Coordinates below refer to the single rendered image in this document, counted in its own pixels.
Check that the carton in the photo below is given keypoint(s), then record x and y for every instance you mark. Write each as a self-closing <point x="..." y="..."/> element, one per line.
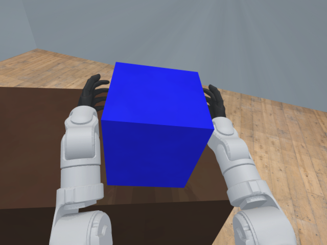
<point x="155" y="126"/>

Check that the pedestal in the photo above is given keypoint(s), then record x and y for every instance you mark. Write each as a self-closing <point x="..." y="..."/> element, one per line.
<point x="32" y="124"/>

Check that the robot left upper arm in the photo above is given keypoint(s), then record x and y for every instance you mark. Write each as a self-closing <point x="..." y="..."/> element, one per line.
<point x="83" y="228"/>

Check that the robot left hand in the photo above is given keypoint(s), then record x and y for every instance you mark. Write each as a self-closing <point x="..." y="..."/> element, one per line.
<point x="89" y="92"/>

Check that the robot right forearm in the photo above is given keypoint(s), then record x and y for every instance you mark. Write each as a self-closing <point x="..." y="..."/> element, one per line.
<point x="246" y="189"/>

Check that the robot right upper arm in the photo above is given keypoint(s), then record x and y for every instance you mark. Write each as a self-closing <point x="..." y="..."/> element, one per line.
<point x="262" y="226"/>

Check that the robot left forearm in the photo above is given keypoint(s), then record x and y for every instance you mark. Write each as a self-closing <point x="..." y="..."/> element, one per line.
<point x="80" y="163"/>

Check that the robot right hand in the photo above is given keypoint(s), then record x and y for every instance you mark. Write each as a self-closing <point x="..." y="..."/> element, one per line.
<point x="216" y="107"/>

